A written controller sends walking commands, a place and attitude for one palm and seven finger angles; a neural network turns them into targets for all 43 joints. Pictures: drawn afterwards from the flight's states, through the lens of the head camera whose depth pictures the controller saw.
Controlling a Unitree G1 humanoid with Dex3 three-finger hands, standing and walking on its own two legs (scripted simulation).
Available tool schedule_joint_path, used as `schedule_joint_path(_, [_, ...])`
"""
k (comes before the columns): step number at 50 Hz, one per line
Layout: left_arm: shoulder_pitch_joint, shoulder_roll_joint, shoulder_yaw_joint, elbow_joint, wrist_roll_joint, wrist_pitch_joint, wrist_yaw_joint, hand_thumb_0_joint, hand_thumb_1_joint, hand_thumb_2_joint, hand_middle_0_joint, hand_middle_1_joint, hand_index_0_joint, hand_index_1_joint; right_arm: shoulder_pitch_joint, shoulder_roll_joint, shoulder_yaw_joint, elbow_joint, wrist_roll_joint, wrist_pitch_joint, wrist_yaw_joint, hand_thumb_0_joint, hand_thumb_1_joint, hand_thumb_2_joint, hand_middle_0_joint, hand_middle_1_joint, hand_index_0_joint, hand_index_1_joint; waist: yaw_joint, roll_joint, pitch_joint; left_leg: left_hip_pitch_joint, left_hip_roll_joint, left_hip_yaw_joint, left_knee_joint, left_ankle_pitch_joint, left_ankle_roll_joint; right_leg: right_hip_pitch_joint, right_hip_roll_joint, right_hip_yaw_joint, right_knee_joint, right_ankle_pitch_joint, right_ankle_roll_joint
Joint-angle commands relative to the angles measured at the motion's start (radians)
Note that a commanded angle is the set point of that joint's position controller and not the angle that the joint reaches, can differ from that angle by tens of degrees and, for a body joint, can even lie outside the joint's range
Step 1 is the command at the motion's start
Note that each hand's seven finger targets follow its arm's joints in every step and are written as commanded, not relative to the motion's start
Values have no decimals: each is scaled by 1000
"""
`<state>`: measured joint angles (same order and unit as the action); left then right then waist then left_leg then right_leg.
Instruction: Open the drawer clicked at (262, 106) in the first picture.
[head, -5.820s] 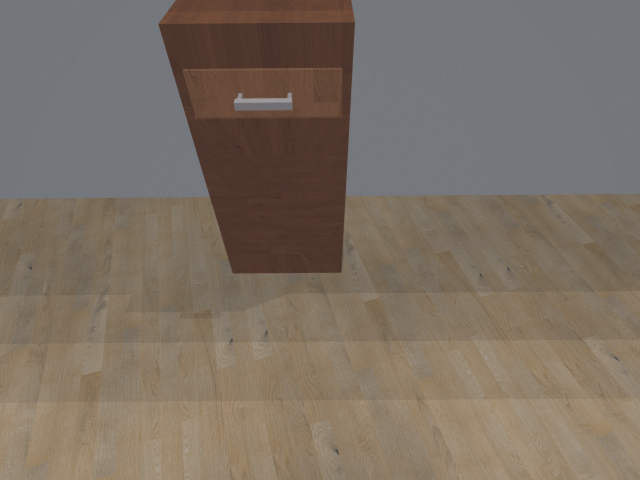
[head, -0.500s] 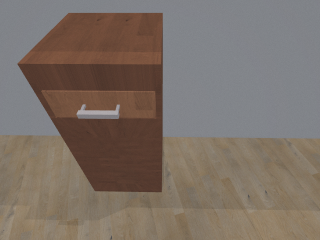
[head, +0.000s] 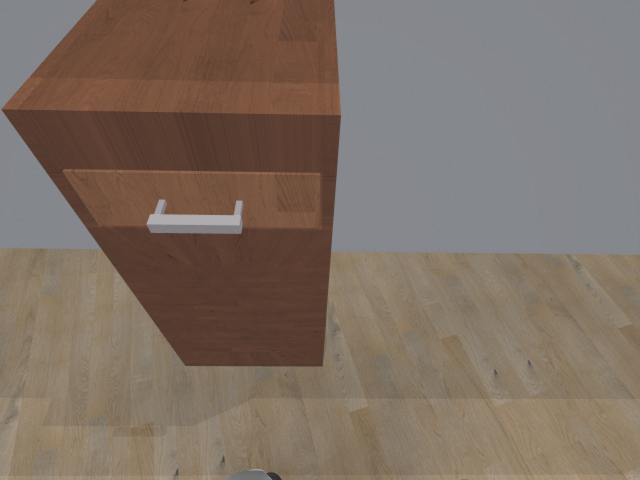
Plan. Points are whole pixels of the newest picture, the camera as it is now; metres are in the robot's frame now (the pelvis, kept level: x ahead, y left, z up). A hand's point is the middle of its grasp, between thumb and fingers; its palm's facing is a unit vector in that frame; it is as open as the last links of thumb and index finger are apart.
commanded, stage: come to a stop and stand still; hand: left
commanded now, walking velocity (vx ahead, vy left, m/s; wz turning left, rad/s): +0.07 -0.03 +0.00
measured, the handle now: (198, 214) +0.48 +0.23 +0.00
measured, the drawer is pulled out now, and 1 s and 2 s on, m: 0.00 0.00 0.00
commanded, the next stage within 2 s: look again from close up in 0.80 s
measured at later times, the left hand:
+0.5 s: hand out of the picture -0.05 +0.12 -0.17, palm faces +0.09 -0.98 -0.16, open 7.3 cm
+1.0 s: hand out of the picture -0.08 +0.10 -0.17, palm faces +0.07 -0.99 -0.14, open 7.4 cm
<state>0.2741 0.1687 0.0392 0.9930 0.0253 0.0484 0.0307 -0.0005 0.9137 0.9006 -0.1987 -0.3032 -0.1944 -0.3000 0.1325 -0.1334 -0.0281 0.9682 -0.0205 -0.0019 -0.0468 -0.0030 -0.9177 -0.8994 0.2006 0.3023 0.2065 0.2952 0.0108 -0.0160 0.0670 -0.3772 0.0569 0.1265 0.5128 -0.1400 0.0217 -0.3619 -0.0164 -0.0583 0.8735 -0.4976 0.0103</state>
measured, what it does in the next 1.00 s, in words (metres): steps on the spot: right foot, then left foot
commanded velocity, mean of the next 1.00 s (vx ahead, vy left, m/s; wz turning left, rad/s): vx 0.00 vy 0.00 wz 0.00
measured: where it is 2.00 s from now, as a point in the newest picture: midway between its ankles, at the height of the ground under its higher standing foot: outside the picture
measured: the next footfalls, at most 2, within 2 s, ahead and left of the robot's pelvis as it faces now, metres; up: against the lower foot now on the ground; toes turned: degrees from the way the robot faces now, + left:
right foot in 0.08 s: +0.01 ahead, -0.11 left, +0.00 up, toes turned -3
left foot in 0.30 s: +0.01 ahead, +0.09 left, +0.00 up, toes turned -5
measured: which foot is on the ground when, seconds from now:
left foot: down 0.00-0.08, up 0.10-0.28, down 0.30-1.00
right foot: up 0.00-0.06, down 0.08-1.00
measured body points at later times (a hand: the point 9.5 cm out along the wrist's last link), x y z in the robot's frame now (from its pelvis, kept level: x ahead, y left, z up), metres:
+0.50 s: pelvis -0.04 -0.04 +0.01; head -0.04 -0.04 +0.46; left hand -0.05 +0.17 -0.15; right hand -0.04 -0.25 -0.15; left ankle -0.02 +0.09 -0.73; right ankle -0.03 -0.11 -0.73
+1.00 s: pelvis -0.04 -0.03 +0.01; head -0.04 -0.04 +0.46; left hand -0.09 +0.15 -0.15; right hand -0.07 -0.24 -0.16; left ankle -0.03 +0.08 -0.73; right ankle -0.03 -0.11 -0.73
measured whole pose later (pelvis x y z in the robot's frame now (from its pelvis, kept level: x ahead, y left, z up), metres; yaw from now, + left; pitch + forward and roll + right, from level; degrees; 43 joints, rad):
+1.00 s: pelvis -0.04 -0.03 +0.01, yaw +2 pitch +0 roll -2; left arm 0.38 0.06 -0.02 1.11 0.02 -0.03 0.04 0.00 0.91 0.90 -0.20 -0.30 -0.20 -0.30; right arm 0.37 -0.12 0.00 1.09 -0.01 0.01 -0.02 0.00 -0.91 -0.90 0.20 0.30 0.20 0.29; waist -0.01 0.05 0.00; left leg -0.30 0.05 0.02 0.59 -0.29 0.00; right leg -0.23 0.06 -0.13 0.44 -0.22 -0.07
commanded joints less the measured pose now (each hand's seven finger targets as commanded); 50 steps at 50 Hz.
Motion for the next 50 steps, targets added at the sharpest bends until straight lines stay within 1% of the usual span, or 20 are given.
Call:
schedule_joint_path(1, [179, 11, 19, -22, -1, -13, -8, 0, 900, 900, -200, -300, -200, -300, 71, -190, -54, -24, -7, 14, -2, 0, -900, -900, 200, 300, 200, 300, 23, 108, -146, 41, 243, -217, -139, 89, 129, 169, -19, 5, -258, 142, -9])
schedule_joint_path(2, [218, 28, 23, -12, 4, -16, -8, 0, 900, 900, -200, -300, -200, -300, 59, -172, -53, -31, -3, 23, 8, 0, -900, -900, 200, 300, 200, 300, 45, 46, -116, -60, 178, -174, -107, -123, 80, 243, -25, 5, -382, 229, -11])
schedule_joint_path(3, [207, 82, 26, -25, 17, -25, -3, 0, 900, 900, -200, -300, -200, -300, 74, -108, -44, -43, 5, 35, 17, 0, -900, -900, 200, 300, 200, 300, 36, -162, -70, -128, 55, -98, 34, -291, 15, 196, -142, 175, -566, 134, -47])
schedule_joint_path(4, [125, 140, 24, -52, 15, -32, 2, 0, 900, 900, -200, -300, -200, -300, 63, -53, -29, -64, 8, 44, 29, 0, -900, -900, 200, 300, 200, 300, 11, -304, -31, -109, -29, -48, 170, -301, -25, 50, -284, 323, -690, 19, -116])
schedule_joint_path(5, [48, 149, 19, -83, 11, -33, 6, 0, 900, 900, -200, -300, -200, -300, 35, -73, -33, -68, 7, 48, 37, 0, -900, -900, 200, 300, 200, 300, 13, -242, 0, -49, -15, -97, 297, -330, -16, -76, -316, 306, -723, -61, -157])
schedule_joint_path(8, [-27, 97, 11, -86, 4, -55, 7, 0, 900, 900, -200, -300, -200, -300, 84, -69, -30, -13, 1, 43, 40, 0, -900, -900, 200, 300, 200, 300, -27, -182, 24, -52, -15, -112, 407, -228, -9, -34, -214, 182, -647, 223, -150])
schedule_joint_path(11, [14, 105, 10, -71, 4, -61, 7, 0, 900, 900, -200, -300, -200, -300, 140, -48, -15, 11, 7, 27, 35, 0, -900, -900, 200, 300, 200, 300, -20, -108, -16, 17, -14, -75, 196, -235, -20, 75, -200, 124, -568, 395, -169])
schedule_joint_path(14, [61, 84, 0, -31, -13, -58, 1, 0, 900, 900, -200, -300, -200, -300, 188, -47, 2, 53, 8, 3, 26, 0, -900, -900, 200, 300, 200, 300, -11, 27, -32, 183, 6, -118, -119, -9, -11, 85, -134, 97, -475, 361, -100])
schedule_joint_path(15, [98, 52, -5, -20, -21, -57, -1, 0, 900, 900, -200, -300, -200, -300, 183, -80, 4, 53, 2, -9, 18, 0, -900, -900, 200, 300, 200, 300, 13, 143, -29, 172, 90, -214, -158, 95, 23, 81, -86, 80, -456, 335, -66])
schedule_joint_path(16, [111, 39, -11, -9, -22, -58, -1, 0, 900, 900, -200, -300, -200, -300, 163, -102, 8, 50, -1, -12, 14, 0, -900, -900, 200, 300, 200, 300, 32, 158, -35, 109, 132, -242, -167, 91, 46, 146, -69, 66, -482, 307, -45])
schedule_joint_path(17, [99, 34, -14, 0, -18, -59, -1, 0, 900, 900, -200, -300, -200, -300, 150, -101, 11, 53, -1, -6, 12, 0, -900, -900, 200, 300, 200, 300, 31, 92, -18, 67, 117, -216, -171, -18, 34, 177, -67, 76, -519, 294, -40])
schedule_joint_path(19, [89, 56, -12, 35, -21, -60, -4, 0, 900, 900, -200, -300, -200, -300, 170, -78, 20, 85, 4, -11, 9, 0, -900, -900, 200, 300, 200, 300, 26, 145, -22, 68, 83, -195, -186, -13, 17, 225, -79, 69, -514, 357, -42])
schedule_joint_path(27, [106, 44, -22, 91, -20, -68, -5, 0, 900, 900, -200, -300, -200, -300, 248, -57, 29, 128, 5, 0, 9, 0, -900, -900, 200, 300, 200, 300, -4, -28, 17, 127, 34, -132, -178, -122, -2, 151, -98, 107, -635, 170, -50])
schedule_joint_path(43, [177, -3, -21, 120, -19, -70, 2, 0, 900, 900, -200, -300, -200, -300, 329, -7, 36, 151, 2, -1, 5, 0, -900, -900, 200, 300, 200, 300, -4, 8, 57, 91, 22, -124, -161, -142, 0, 96, -93, 106, -632, 105, -57])
schedule_joint_path(44, [179, -6, -21, 120, -18, -70, 3, 0, 900, 900, -200, -300, -200, -300, 330, -6, 35, 151, 3, -2, 5, 0, -900, -900, 200, 300, 200, 300, -4, 13, 57, 95, 25, -126, -163, -138, 0, 96, -92, 102, -629, 118, -57])
schedule_joint_path(45, [216, 42, -32, 134, 3, -96, 44, 0, 900, 900, -200, -300, -200, -300, 174, -73, 18, 96, 4, -17, 23, 0, -900, -900, 200, 300, 200, 300, 42, 52, 133, 22, 12, -76, 60, -185, -49, 48, -155, 212, -644, 439, 27])
schedule_joint_path(46, [172, 88, -24, 90, 0, -101, 36, 0, 900, 900, -200, -300, -200, -300, 255, -10, 19, 64, 8, 1, 24, 0, -900, -900, 200, 300, 200, 300, -42, 67, 22, 64, -5, -126, 147, -225, -29, 49, -233, 263, -669, 222, -51])
schedule_joint_path(47, [125, 80, -18, 66, -2, -99, 26, 0, 900, 900, -200, -300, -200, -300, 278, -10, 16, 77, 4, 3, 27, 0, -900, -900, 200, 300, 200, 300, -48, 101, 10, 89, 3, -113, 163, -222, -19, -3, -224, 233, -678, 35, -116])
schedule_joint_path(48, [107, 86, -13, 57, -2, -104, 25, 0, 900, 900, -200, -300, -200, -300, 302, -7, 17, 82, 5, -1, 33, 0, -900, -900, 200, 300, 200, 300, -59, 74, -33, 103, -4, -103, 142, -171, -19, 11, -203, 211, -664, 55, -138])
schedule_joint_path(50, [92, 67, -9, 48, -4, -105, 25, 0, 900, 900, -200, -300, -200, -300, 359, -5, 22, 81, 3, -11, 35, 0, -900, -900, 200, 300, 200, 300, -64, -7, -76, 158, -8, -100, 46, -112, -6, 39, -160, 135, -593, 98, -126])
